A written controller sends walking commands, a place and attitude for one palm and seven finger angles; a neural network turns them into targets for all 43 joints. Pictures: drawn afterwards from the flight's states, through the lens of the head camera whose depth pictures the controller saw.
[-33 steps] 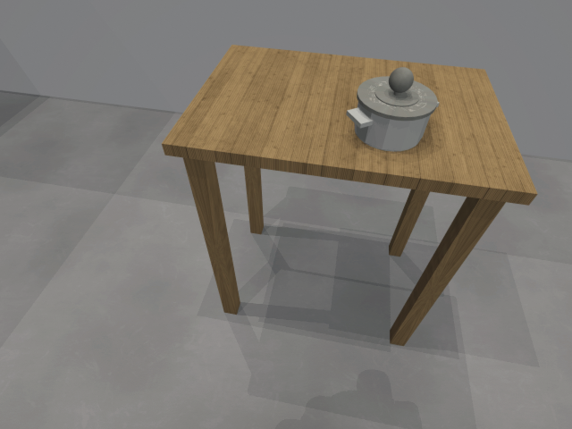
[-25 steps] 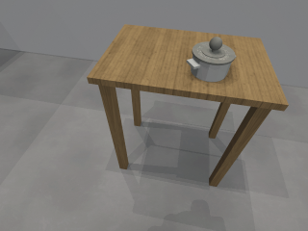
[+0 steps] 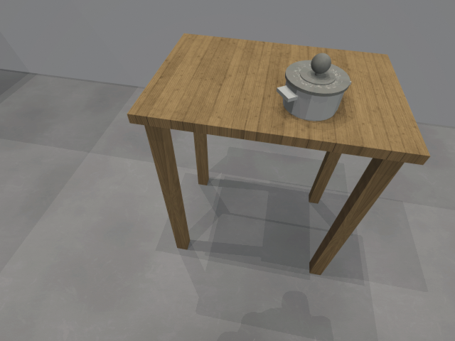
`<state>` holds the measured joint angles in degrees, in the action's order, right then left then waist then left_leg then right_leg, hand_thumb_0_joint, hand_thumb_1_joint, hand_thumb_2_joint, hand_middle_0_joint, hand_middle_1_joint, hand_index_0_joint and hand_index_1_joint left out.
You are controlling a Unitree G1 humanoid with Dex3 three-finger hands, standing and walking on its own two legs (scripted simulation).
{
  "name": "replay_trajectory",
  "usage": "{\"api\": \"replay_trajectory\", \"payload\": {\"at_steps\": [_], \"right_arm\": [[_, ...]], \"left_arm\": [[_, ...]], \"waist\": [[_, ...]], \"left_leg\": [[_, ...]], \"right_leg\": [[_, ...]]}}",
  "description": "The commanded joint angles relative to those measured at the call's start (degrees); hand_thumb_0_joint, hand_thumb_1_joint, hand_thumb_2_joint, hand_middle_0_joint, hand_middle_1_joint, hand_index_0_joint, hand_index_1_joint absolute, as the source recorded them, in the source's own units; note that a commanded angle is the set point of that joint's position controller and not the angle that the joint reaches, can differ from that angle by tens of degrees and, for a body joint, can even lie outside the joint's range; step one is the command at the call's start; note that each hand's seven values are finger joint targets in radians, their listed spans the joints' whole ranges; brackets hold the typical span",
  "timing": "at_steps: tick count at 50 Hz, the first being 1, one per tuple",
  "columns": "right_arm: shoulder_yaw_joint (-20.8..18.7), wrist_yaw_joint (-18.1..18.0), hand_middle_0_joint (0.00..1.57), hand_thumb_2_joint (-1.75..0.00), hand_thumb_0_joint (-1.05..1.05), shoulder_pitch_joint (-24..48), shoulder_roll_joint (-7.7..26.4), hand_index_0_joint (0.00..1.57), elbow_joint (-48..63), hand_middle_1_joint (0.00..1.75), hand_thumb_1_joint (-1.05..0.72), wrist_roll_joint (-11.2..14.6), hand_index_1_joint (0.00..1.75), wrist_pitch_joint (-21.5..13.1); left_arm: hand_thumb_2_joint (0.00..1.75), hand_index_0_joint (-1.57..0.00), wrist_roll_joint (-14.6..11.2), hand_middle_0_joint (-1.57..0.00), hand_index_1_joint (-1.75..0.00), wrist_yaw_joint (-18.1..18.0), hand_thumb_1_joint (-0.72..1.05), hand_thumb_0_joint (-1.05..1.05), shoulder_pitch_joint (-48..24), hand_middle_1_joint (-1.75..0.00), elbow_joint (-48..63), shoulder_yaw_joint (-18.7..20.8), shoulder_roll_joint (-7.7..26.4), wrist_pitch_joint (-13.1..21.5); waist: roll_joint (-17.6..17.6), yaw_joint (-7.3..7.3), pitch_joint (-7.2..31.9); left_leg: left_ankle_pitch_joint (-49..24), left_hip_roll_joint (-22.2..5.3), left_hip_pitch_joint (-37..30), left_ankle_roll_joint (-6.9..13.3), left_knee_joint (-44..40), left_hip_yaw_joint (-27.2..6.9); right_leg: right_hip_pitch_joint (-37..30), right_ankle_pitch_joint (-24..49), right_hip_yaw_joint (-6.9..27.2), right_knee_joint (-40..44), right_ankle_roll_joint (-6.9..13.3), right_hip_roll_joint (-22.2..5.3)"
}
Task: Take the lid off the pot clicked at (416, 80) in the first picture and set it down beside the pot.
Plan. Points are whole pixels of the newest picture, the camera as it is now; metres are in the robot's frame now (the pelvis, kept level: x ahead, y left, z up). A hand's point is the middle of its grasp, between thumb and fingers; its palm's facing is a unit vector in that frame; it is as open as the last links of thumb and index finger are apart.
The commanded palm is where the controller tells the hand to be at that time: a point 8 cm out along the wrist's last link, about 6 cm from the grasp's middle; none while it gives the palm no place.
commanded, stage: turn to face it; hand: left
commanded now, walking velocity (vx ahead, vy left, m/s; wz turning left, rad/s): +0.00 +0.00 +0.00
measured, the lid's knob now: (320, 63) +0.69 -0.18 +0.15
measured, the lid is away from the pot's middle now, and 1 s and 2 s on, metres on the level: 0.00 0.00 0.00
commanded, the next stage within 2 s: take the last steps up to it in 0.28 s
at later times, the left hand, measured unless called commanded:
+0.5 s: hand out of the picture +0.03 +0.17 -0.18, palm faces -0.04 -0.98 -0.21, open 7.4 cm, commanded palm none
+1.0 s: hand out of the picture +0.12 +0.07 -0.18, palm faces -0.11 -0.98 -0.14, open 7.4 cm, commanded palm none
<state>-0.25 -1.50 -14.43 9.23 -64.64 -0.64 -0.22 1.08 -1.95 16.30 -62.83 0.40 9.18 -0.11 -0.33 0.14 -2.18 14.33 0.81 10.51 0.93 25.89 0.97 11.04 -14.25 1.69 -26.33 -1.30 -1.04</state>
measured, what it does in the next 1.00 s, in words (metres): walks ahead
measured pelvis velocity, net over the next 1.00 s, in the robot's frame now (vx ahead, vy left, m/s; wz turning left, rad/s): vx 0.15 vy -0.09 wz -0.20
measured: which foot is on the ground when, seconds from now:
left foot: down 0.00-0.62, up 0.64-1.00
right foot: down 0.00-1.00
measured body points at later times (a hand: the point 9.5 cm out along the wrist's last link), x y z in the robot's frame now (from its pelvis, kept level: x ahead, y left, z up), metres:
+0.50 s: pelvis +0.01 -0.01 -0.01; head +0.03 -0.02 +0.44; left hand +0.04 +0.22 -0.16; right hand +0.01 -0.25 -0.17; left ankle +0.00 +0.11 -0.74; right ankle +0.00 -0.13 -0.74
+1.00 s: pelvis +0.15 -0.09 -0.01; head +0.19 -0.09 +0.44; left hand +0.12 +0.12 -0.17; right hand +0.21 -0.33 -0.15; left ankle +0.24 +0.00 -0.72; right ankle +0.02 -0.13 -0.74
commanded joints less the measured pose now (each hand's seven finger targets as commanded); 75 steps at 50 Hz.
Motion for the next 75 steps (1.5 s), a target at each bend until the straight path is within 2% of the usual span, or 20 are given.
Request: {"api": "replay_trajectory", "payload": {"at_steps": [1,20,25,29,30,31,32,35,39,46,49,50,52,53,55,59,67,69,70,75], "right_arm": [[-1.03,-0.42,0.20,-0.90,0.00,-3.13,6.71,0.20,1.35,0.30,-0.90,0.17,0.30,-1.11],[-2.76,-1.04,0.20,-0.90,0.00,-2.22,8.47,0.20,4.81,0.30,-0.90,-0.22,0.30,-0.30],[-4.92,-1.08,0.20,-0.90,0.00,-4.07,13.59,0.20,5.75,0.30,-0.90,-1.10,0.30,-1.05],[-4.59,-1.09,0.20,-0.90,0.00,-1.96,12.99,0.20,5.46,0.30,-0.90,-1.47,0.30,-1.78],[-4.13,-0.96,0.20,-0.90,0.00,-1.75,11.39,0.20,5.62,0.30,-0.90,-1.27,0.30,-1.76],[-2.98,-0.52,0.20,-0.90,0.00,-0.39,6.75,0.20,7.75,0.30,-0.90,-0.39,0.30,-1.89],[-2.74,-0.42,0.20,-0.90,0.00,5.08,7.49,0.20,10.28,0.30,-0.90,-0.74,0.30,-1.78],[-3.15,0.46,0.20,-0.90,0.00,6.72,6.46,0.20,9.76,0.30,-0.90,-1.04,0.30,-1.75],[-3.25,0.88,0.20,-0.90,0.00,3.98,4.86,0.20,8.86,0.30,-0.90,-0.80,0.30,-1.04],[-3.02,0.54,0.20,-0.90,0.00,9.18,4.01,0.20,10.72,0.30,-0.90,-0.29,0.30,-1.95],[-3.20,-0.66,0.20,-0.90,0.00,0.31,4.39,0.20,7.81,0.30,-0.90,-0.39,0.30,-2.77],[-3.59,-1.35,0.20,-0.90,0.00,-6.56,6.32,0.20,5.76,0.30,-0.90,-0.65,0.30,-3.02],[-5.21,-2.14,0.20,-0.90,0.00,-16.53,16.19,0.20,4.86,0.30,-0.90,-0.88,0.30,-2.66],[-4.54,-1.99,0.20,-0.90,0.00,-12.05,15.11,0.20,6.27,0.30,-0.90,-0.20,0.30,-1.62],[-2.42,-2.59,0.20,-0.90,0.00,-3.02,8.67,0.20,7.95,0.30,-0.90,-0.55,0.30,-1.90],[-2.87,-2.26,0.20,-0.90,0.00,3.58,8.10,0.20,9.85,0.30,-0.90,-0.55,0.30,-1.43],[-5.69,-0.32,0.20,-0.90,0.00,4.85,11.68,0.20,12.59,0.30,-0.90,-1.10,0.30,2.13],[-4.91,0.20,0.20,-0.90,0.00,1.58,4.99,0.20,14.12,0.30,-0.90,-0.06,0.30,3.22],[-5.08,-0.02,0.20,-0.90,0.00,1.95,5.55,0.20,13.94,0.30,-0.90,-0.41,0.30,3.77],[-5.19,0.66,0.20,-0.90,0.00,2.16,8.41,0.20,12.40,0.30,-0.90,-0.88,0.30,4.14]], "left_arm": [[0.90,-0.20,-0.16,-0.20,-0.30,-0.46,0.90,0.00,2.90,-0.30,1.79,1.03,6.22,0.93],[0.90,-0.20,0.34,-0.20,-0.30,0.76,0.90,0.00,2.33,-0.30,5.19,2.96,6.63,-0.73],[0.90,-0.20,0.96,-0.20,-0.30,3.08,0.90,0.00,-1.24,-0.30,9.06,3.82,4.76,-1.40],[0.90,-0.20,0.85,-0.20,-0.30,4.29,0.90,0.00,3.78,-0.30,7.80,4.46,3.78,-0.36],[0.90,-0.20,0.93,-0.20,-0.30,3.97,0.90,0.00,9.21,-0.30,5.85,4.93,5.60,0.06],[0.90,-0.20,1.11,-0.20,-0.30,2.92,0.90,0.00,14.63,-0.30,4.23,6.05,12.03,0.89],[0.90,-0.20,-0.09,-0.20,-0.30,1.83,0.90,0.00,18.79,-0.30,3.50,6.26,13.14,1.02],[0.90,-0.20,0.34,-0.20,-0.30,1.23,0.90,0.00,9.43,-0.30,5.15,4.39,8.27,1.60],[0.90,-0.20,0.51,-0.20,-0.30,1.06,0.90,0.00,8.04,-0.30,5.36,3.55,7.23,2.64],[0.90,-0.20,0.69,-0.20,-0.30,0.73,0.90,0.00,10.81,-0.30,3.57,3.39,6.50,2.26],[0.90,-0.20,0.15,-0.20,-0.30,1.03,0.90,0.00,7.95,-0.30,4.54,3.70,7.20,2.19],[0.90,-0.20,-0.23,-0.20,-0.30,1.20,0.90,0.00,7.94,-0.30,4.81,3.73,7.17,2.12],[0.90,-0.20,-1.01,-0.20,-0.30,1.56,0.90,0.00,11.63,-0.30,7.19,3.04,2.89,2.08],[0.90,-0.20,0.10,-0.20,-0.30,0.75,0.90,0.00,10.02,-0.30,7.69,3.58,4.47,1.25],[0.90,-0.20,0.55,-0.20,-0.30,0.65,0.90,0.00,5.39,-0.30,8.44,4.02,3.14,-0.03],[0.90,-0.20,-0.10,-0.20,-0.30,0.78,0.90,0.00,7.13,-0.30,8.71,4.22,2.50,-2.64],[0.90,-0.20,0.13,-0.20,-0.30,0.65,0.90,0.00,6.06,-0.30,11.01,4.81,7.52,-0.69],[0.90,-0.20,1.18,-0.20,-0.30,-0.27,0.90,0.00,3.79,-0.30,12.45,6.11,17.70,0.14],[0.90,-0.20,0.98,-0.20,-0.30,-0.37,0.90,0.00,4.11,-0.30,13.14,5.51,16.74,-0.17],[0.90,-0.20,0.35,-0.20,-0.30,-1.54,0.90,0.00,-3.64,-0.30,14.65,5.42,14.06,-0.21]], "waist": [[0.06,-0.44,-0.82],[2.11,-0.25,0.27],[8.84,-1.93,-5.22],[4.39,1.47,-2.69],[-1.75,3.75,-1.20],[-19.22,5.51,-0.34],[-16.87,7.64,-1.55],[-2.15,2.09,-5.71],[-3.96,-0.19,-2.32],[-5.50,0.88,-2.14],[-4.21,-3.57,1.92],[-3.12,-6.32,5.26],[14.24,-6.75,12.92],[6.39,-5.34,9.42],[8.46,-1.34,-1.80],[8.68,2.14,1.44],[6.93,2.75,5.82],[-20.42,2.47,6.05],[-11.37,3.06,5.73],[-11.30,0.58,5.84]], "left_leg": [[-8.01,-6.22,0.38,0.84,-5.33,-5.20],[3.26,-9.94,0.55,2.22,-4.48,-4.52],[23.14,-22.93,-0.14,9.60,-15.26,-16.37],[11.34,-18.93,5.58,5.75,-4.50,-4.27],[11.74,-13.69,12.72,2.93,6.35,1.44],[18.27,-4.29,27.95,-0.92,25.42,10.44],[22.62,-4.13,32.01,-0.41,36.58,4.57],[11.75,-8.07,31.57,-0.98,42.56,0.42],[5.73,-7.21,25.89,-2.36,35.64,3.45],[4.71,-5.24,23.72,-1.13,21.73,6.44],[-1.58,-1.10,6.88,0.34,8.90,10.16],[-8.06,-2.94,-5.16,1.63,3.63,7.68],[-38.77,-33.76,-22.35,16.85,-3.43,-29.96],[-37.07,-34.31,-13.40,17.97,-4.70,-27.68],[-35.41,-27.35,2.25,13.30,-7.69,-16.79],[-42.39,-18.79,6.32,8.12,-4.77,-0.37],[-22.84,-13.54,5.23,1.73,8.86,1.29],[23.79,0.38,18.71,-3.51,33.26,2.12],[23.24,0.01,17.41,-2.57,40.37,-4.11],[10.89,-0.65,23.60,-4.63,49.74,-5.51]], "right_leg": [[0.76,7.39,3.11,4.47,2.08,-4.13],[5.77,2.46,5.28,-2.28,3.14,-0.73],[17.70,-12.01,-1.93,-17.62,2.00,0.66],[3.07,-6.75,-5.43,-4.39,2.67,0.43],[-7.30,-5.85,-2.66,2.26,4.29,0.27],[-16.43,-12.69,21.03,12.04,10.78,-13.59],[-13.93,-11.00,31.35,16.08,15.99,-19.53],[-4.94,-8.52,21.31,14.86,17.44,-15.17],[-4.87,12.05,9.87,13.49,15.46,-10.51],[-11.47,34.68,7.04,8.46,13.75,-8.54],[-8.23,47.03,3.40,-2.56,11.01,-4.78],[-2.77,43.82,2.84,-12.76,8.93,-3.51],[20.33,-19.38,-1.16,-46.89,2.49,5.72],[20.53,-20.83,3.44,-52.17,2.42,2.86],[20.30,-14.85,4.31,-50.88,0.44,-0.80],[12.87,-10.64,0.31,-36.27,-0.24,-1.31],[0.47,6.73,-4.96,-4.10,-0.12,-0.73],[-1.10,44.13,20.68,4.56,9.46,-24.22],[3.36,39.70,16.04,4.01,12.69,-24.37],[-1.94,34.17,10.46,1.02,11.22,-17.80]]}}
